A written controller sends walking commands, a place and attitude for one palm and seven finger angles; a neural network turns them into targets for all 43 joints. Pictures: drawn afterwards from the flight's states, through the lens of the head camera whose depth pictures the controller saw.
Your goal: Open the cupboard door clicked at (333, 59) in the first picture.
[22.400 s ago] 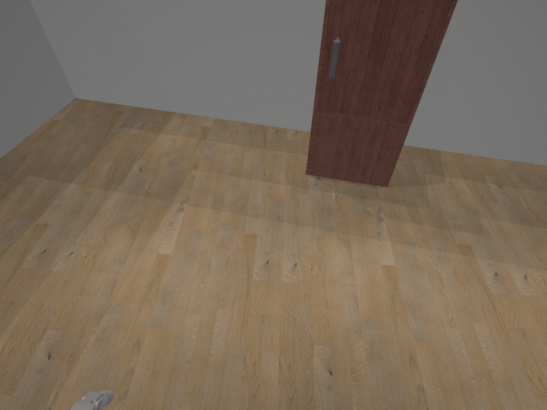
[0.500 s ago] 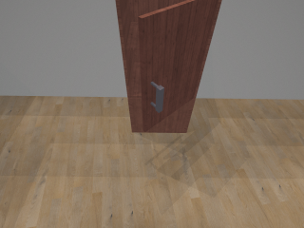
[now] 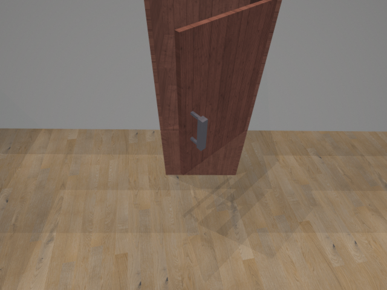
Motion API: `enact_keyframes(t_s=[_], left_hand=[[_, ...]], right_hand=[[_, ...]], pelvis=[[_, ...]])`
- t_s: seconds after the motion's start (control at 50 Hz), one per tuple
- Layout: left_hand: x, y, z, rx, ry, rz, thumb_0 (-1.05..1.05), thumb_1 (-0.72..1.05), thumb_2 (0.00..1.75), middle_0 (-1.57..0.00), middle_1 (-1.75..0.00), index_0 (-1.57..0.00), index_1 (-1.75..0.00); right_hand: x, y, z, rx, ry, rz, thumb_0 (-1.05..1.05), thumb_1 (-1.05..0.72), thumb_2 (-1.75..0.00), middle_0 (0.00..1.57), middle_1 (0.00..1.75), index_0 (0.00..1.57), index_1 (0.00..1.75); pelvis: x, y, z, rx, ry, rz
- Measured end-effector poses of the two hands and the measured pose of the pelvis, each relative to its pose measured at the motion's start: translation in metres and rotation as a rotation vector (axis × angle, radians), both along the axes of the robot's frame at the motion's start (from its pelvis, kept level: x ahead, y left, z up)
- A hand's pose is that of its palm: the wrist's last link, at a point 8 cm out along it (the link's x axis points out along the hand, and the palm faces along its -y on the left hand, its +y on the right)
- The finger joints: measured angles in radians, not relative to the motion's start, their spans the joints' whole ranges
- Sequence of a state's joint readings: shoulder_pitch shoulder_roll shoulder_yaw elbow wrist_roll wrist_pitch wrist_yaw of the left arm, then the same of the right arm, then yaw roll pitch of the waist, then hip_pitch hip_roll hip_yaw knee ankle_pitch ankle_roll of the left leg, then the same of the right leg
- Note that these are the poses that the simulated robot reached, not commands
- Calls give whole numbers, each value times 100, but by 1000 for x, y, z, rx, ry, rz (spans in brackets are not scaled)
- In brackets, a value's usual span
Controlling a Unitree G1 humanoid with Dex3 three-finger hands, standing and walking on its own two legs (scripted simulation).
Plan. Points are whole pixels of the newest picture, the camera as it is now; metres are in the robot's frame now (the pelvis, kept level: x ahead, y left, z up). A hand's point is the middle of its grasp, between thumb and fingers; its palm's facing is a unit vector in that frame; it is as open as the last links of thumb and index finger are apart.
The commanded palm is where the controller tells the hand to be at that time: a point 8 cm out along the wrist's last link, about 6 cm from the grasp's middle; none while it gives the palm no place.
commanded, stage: look to check the result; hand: left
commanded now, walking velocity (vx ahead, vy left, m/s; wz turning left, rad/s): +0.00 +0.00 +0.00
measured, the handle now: (197, 130) +0.62 +0.02 -0.09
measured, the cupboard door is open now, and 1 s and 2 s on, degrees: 42 42 42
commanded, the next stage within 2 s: walk to a spot facing it in 0.52 s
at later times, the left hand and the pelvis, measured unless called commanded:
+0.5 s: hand out of the picture +0.02 +0.17 -0.17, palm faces +0.03 -0.98 -0.19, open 7.4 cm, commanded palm none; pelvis +0.03 +0.00 +0.00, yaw +0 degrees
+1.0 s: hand out of the picture +0.07 +0.17 -0.18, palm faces -0.09 -0.96 -0.25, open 7.4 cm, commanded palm none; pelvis +0.03 -0.02 -0.01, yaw -10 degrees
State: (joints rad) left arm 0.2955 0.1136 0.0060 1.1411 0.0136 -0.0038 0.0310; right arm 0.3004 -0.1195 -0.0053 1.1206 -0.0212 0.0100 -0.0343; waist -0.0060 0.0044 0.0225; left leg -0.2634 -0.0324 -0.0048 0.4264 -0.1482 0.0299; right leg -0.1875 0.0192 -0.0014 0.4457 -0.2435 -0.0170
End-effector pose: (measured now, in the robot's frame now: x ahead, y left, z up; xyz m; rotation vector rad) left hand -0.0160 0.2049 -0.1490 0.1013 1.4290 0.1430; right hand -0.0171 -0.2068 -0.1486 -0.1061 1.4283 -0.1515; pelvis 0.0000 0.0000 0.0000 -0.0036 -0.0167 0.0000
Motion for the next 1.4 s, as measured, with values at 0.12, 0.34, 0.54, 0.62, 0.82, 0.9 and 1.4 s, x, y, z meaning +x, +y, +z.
enact_keyframes(t_s=[0.12,0.34,0.54,0.62,0.82,0.9,1.4], left_hand=[[1,3,2,12,26,1,0,90,90,-20,-30,-20,-30],[15,9,5,33,29,-3,0,90,90,-20,-30,-20,-30],[38,9,5,36,-4,-13,0,90,90,-20,-30,-20,-30],[46,10,6,38,-14,-18,0,90,90,-20,-30,-20,-30],[58,13,3,44,4,-39,0,90,90,-20,-30,-20,-30],[67,17,1,55,9,-71,0,90,90,-20,-30,-20,-30],[146,-42,25,116,-59,-338,0,90,90,-21,-30,-20,-30]], right_hand=[[5,-3,1,-4,14,0,1,-91,-90,20,30,20,30],[22,-7,1,-7,18,7,1,-91,-90,20,30,20,30],[43,-15,2,-21,-10,17,1,-91,-90,20,30,20,30],[50,-19,3,-28,-19,20,1,-91,-90,20,30,20,30],[58,-27,2,-49,-40,-28,1,-91,-90,20,30,20,30],[56,-33,-1,-60,-56,-70,1,-91,-90,20,30,20,30],[85,-128,13,-116,-258,-304,1,-91,-90,20,30,20,30]], pelvis=[[7,-1,1,1,2,-1],[21,-3,2,4,1,-4],[31,-5,3,7,0,-6],[34,-6,3,8,0,-7],[38,-8,-1,9,8,-59],[35,-11,-5,19,15,-97],[39,-62,2,58,46,-397]])
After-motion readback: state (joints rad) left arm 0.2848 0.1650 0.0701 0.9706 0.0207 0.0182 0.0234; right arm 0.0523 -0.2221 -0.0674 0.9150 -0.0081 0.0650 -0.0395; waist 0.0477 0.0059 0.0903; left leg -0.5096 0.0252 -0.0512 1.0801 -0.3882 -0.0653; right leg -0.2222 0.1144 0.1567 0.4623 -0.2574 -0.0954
